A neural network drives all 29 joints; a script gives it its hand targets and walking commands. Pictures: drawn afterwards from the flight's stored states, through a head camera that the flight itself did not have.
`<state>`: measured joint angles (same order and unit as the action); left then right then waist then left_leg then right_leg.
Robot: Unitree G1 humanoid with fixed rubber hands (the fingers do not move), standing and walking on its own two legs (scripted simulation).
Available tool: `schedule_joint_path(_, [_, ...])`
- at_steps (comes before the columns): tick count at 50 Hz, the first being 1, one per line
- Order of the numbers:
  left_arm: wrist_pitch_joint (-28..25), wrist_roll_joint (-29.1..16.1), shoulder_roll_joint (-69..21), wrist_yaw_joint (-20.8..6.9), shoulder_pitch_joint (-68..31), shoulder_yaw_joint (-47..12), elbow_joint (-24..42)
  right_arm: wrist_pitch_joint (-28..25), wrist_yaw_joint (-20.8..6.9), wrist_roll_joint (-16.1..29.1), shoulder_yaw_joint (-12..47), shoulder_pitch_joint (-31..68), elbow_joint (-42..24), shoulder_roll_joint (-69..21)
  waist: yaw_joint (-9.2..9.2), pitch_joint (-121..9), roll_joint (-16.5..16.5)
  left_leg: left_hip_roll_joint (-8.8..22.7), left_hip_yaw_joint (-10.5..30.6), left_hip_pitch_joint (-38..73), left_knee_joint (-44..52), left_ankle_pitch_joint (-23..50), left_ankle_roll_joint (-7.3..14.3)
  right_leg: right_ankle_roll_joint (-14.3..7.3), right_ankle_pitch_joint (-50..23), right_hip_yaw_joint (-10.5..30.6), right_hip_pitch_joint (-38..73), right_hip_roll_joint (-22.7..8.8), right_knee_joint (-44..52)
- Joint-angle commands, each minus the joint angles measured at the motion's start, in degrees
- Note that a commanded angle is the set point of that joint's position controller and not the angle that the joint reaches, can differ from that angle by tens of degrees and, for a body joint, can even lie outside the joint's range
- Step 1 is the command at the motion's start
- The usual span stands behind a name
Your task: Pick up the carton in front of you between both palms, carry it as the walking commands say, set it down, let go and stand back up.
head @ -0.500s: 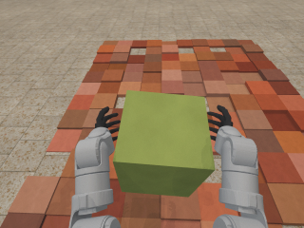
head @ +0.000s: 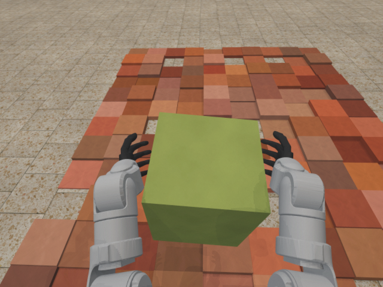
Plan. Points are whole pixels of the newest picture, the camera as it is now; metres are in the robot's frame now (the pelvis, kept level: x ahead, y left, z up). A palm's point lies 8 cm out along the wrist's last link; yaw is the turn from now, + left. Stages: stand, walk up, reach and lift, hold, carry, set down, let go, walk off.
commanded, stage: carry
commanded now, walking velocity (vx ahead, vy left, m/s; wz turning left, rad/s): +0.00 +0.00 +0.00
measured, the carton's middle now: (201, 184) +0.33 +0.00 +0.03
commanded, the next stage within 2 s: none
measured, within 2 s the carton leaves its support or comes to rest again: neither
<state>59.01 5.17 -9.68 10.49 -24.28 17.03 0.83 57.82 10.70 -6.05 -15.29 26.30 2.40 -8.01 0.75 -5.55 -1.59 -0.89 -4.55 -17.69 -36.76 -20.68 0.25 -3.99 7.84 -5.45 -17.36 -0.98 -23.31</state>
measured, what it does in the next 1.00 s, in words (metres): shifts its weight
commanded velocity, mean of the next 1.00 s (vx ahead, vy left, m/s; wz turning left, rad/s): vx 0.18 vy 0.00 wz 0.00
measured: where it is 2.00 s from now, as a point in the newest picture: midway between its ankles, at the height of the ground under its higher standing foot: (204, 221)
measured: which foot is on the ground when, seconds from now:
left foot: down 0.00-1.00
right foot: down 0.00-0.88, up 0.90-1.00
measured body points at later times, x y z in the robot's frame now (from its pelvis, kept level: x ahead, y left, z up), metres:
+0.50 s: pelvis +0.00 +0.00 +0.00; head -0.02 -0.01 +0.45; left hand +0.33 +0.15 +0.11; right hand +0.33 -0.16 +0.11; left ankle -0.01 +0.12 -0.72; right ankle +0.05 -0.07 -0.75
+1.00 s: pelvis +0.05 +0.02 +0.01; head +0.03 +0.01 +0.46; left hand +0.39 +0.17 +0.11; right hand +0.38 -0.15 +0.11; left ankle -0.01 +0.12 -0.72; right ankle +0.06 -0.08 -0.71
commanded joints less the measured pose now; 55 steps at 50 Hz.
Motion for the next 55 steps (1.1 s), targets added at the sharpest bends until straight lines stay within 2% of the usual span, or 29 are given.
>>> schedule_joint_path(1, [-1.17, -8.82, -40.92, -0.03, -32.82, -32.3, 1.85, 0.01, -0.03, 11.41, 32.88, 32.8, -3.49, -45.71, -0.49, -17.11, -0.78, 6.22, 7.3, 0.84, 5.13, 6.34, 2.63, 0.68, -10.88, 8.71, 11.35, -9.1, 2.17])
schedule_joint_path(33, [-1.02, -8.76, -40.98, 0.03, -32.88, -32.19, 1.78, 0.13, -0.03, 11.42, 32.77, 32.93, -3.45, -45.65, -0.48, -16.99, -0.83, 6.26, 7.35, 0.88, 5.1, 6.5, 2.75, 0.75, -10.71, 8.66, 11.41, -9.15, 2.17])
schedule_joint_path(34, [-1.05, -8.85, -40.88, 0.04, -32.8, -32.17, 1.8, 0.13, -0.02, 11.55, 32.84, 33.12, -3.59, -45.81, -0.7, -17.51, -0.99, 5.74, 7.01, 0.69, 5.28, 3.13, 2.81, 0.62, -4.29, 9.07, 11.36, -9.02, 3.01])
schedule_joint_path(35, [-1.11, -8.93, -40.64, 0.07, -32.88, -32.07, 1.82, 0.12, 0.0, 11.61, 32.89, 33.73, -3.66, -45.89, -1.06, -16.96, -1.71, 4.65, 6.05, -0.89, 3.89, -1.75, 3.01, 0.07, 7.03, 10.4, 11.19, -9.18, 4.9])
schedule_joint_path(37, [-1.16, -8.77, -40.23, 0.34, -33.1, -31.96, 1.25, 0.33, 0.07, 11.54, 32.71, 33.72, -3.01, -45.52, -1.09, -14.34, -7.12, 1.3, 1.84, -7.3, -2.23, -11.47, 2.79, -2.49, 32.67, 17.92, 11.84, -13.13, 12.15])
schedule_joint_path(38, [-1.2, -8.62, -40.08, 0.56, -33.49, -31.73, 1.0, 0.34, 0.1, 11.65, 32.66, 34.12, -2.59, -45.37, -1.14, -12.45, -8.57, 0.56, 0.15, -9.88, -3.16, -11.59, 2.65, -3.86, 38.11, 20.75, 11.79, -15.41, 14.49])
schedule_joint_path(39, [-1.29, -8.63, -40.24, 0.76, -33.91, -31.82, 1.27, 0.18, 0.16, 11.84, 32.6, 34.28, -2.37, -45.39, -1.07, -11.64, -7.98, 0.69, -0.89, -9.24, -1.17, -10.04, 2.87, -4.56, 37.5, 20.69, 10.93, -16.56, 15.41])
schedule_joint_path(40, [-1.43, -8.74, -40.52, 0.93, -34.23, -32.05, 1.81, -0.08, 0.24, 11.99, 32.53, 34.29, -2.28, -45.42, -0.94, -11.85, -6.2, 0.32, -1.55, -6.27, 2.25, -7.73, 3.36, -4.22, 34.02, 18.6, 9.79, -15.89, 15.18])
schedule_joint_path(42, [-1.77, -9.39, -40.97, 1.08, -35.48, -32.92, 2.79, -0.66, 0.42, 12.17, 32.41, 34.02, -1.87, -45.77, -0.21, -13.64, -3.64, -0.18, -1.25, 2.7, 7.8, -4.87, 4.74, -1.93, 28.07, 11.96, 6.63, -12.3, 12.72])
schedule_joint_path(43, [-2.0, -9.65, -41.01, 1.13, -35.32, -33.33, 3.0, -0.91, 0.5, 12.26, 32.27, 33.8, -1.7, -45.92, 0.22, -14.05, -1.62, 1.47, 1.8, 7.67, 10.26, -4.57, 5.84, -0.41, 24.66, 7.97, 3.73, -9.83, 9.27])
schedule_joint_path(44, [-2.18, -9.65, -40.99, 1.16, -35.23, -33.51, 3.23, -1.08, 0.57, 12.01, 31.92, 32.44, -1.21, -45.52, 1.08, -13.71, 3.49, 7.07, 11.05, 10.92, 14.72, -9.11, 7.94, 1.41, 20.54, 3.95, -0.73, -6.27, 1.18])
schedule_joint_path(45, [-2.25, -9.4, -40.68, 1.2, -34.68, -33.38, 2.79, -1.14, 0.64, 11.43, 31.47, 30.92, -0.58, -44.78, 1.61, -12.24, 8.59, 13.85, 22.53, 15.06, 19.1, -11.16, 10.72, 2.85, 16.33, 0.26, -8.26, -2.21, -8.47])
schedule_joint_path(46, [-2.23, -9.02, -39.93, 1.18, -33.81, -32.94, 1.84, -1.16, 0.76, 10.85, 31.08, 29.97, -0.25, -44.09, 2.0, -9.28, 10.98, 18.01, 28.15, 19.34, 19.02, -4.44, 13.52, 2.55, 15.72, 0.01, -16.83, -0.66, -13.05])
schedule_joint_path(47, [-2.18, -8.69, -39.93, 1.13, -33.46, -32.78, 0.92, -1.12, 0.78, 10.44, 31.03, 29.95, -0.95, -43.24, 2.84, -7.91, 11.09, 20.1, 30.31, 22.28, 18.77, 4.64, 15.47, 2.26, 17.64, 1.5, -22.98, -1.01, -17.13])
schedule_joint_path(48, [-2.15, -8.76, -40.3, 0.98, -33.47, -32.54, 0.37, -1.07, 0.7, 10.75, 31.54, 31.11, -2.17, -43.01, 3.14, -7.62, 9.28, 20.71, 30.03, 25.41, 17.97, 12.84, 15.97, 2.05, 19.69, 2.73, -27.44, -1.21, -19.72])
schedule_joint_path(49, [-2.17, -9.15, -40.88, 0.76, -33.25, -32.56, 0.17, -1.19, 0.56, 11.47, 32.59, 32.51, -3.9, -43.22, 3.35, -8.62, 7.45, 20.54, 27.53, 27.38, 17.3, 17.62, 14.97, 2.07, 19.19, 3.59, -28.76, -1.82, -20.04])
schedule_joint_path(50, [-2.25, -9.57, -41.34, 0.56, -32.91, -32.67, 0.29, -1.4, 0.43, 12.14, 33.57, 33.56, -5.63, -43.53, 3.29, -9.84, 6.97, 19.42, 23.87, 27.66, 17.14, 20.26, 13.24, 2.31, 16.4, 3.39, -27.28, -2.01, -18.56])
schedule_joint_path(53, [-2.72, -9.93, -41.75, 0.32, -31.22, -32.94, 1.88, -1.98, 0.16, 13.1, 34.94, 33.41, -9.05, -44.03, 2.45, -11.51, 8.51, 14.8, 14.54, 24.68, 17.16, 23.43, 9.3, 3.81, 6.25, 0.88, -18.92, -0.57, -11.61])
schedule_joint_path(55, [-2.75, -10.03, -40.96, 0.22, -28.59, -33.43, 3.77, -1.87, -0.08, 13.18, 35.53, 30.07, -10.12, -43.9, 1.87, -12.23, 9.38, 12.92, 9.75, 21.17, 14.78, 24.46, 7.82, 3.51, 2.5, -0.42, -11.52, 0.59, -6.89])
